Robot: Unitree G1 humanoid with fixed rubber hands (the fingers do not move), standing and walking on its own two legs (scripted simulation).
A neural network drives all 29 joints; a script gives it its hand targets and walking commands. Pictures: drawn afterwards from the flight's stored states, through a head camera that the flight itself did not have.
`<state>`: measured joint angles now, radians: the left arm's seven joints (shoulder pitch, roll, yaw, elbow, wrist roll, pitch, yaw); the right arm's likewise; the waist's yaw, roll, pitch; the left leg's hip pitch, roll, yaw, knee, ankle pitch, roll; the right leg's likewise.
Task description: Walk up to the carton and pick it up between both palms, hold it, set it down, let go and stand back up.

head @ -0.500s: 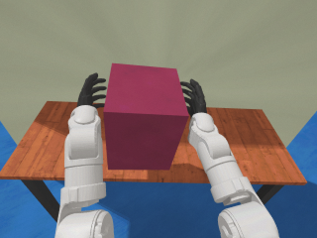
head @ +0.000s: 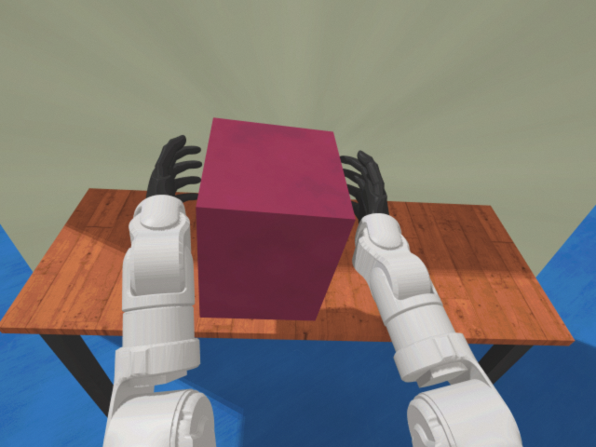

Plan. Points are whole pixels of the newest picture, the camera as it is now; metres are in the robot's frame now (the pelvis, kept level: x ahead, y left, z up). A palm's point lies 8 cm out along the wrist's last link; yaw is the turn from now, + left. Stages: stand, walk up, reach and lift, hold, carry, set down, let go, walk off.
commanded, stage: hold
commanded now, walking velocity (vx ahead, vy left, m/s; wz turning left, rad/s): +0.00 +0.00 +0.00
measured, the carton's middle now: (266, 224) +0.39 +0.02 +0.12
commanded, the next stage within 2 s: none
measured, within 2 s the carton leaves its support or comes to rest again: neither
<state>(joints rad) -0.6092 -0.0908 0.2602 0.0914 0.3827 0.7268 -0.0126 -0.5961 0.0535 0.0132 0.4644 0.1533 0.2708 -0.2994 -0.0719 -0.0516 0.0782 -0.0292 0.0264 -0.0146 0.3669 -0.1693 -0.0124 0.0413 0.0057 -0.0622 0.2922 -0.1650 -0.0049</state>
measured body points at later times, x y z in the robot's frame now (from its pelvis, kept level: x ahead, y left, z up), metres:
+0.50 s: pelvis +0.01 +0.00 +0.00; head -0.04 +0.03 +0.45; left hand +0.37 +0.14 +0.19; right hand +0.37 -0.12 +0.17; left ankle +0.03 +0.12 -0.75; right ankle +0.01 -0.11 -0.75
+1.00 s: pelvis +0.00 +0.00 +0.00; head -0.04 +0.03 +0.45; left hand +0.38 +0.14 +0.19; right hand +0.37 -0.12 +0.17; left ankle +0.03 +0.12 -0.75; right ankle +0.01 -0.11 -0.75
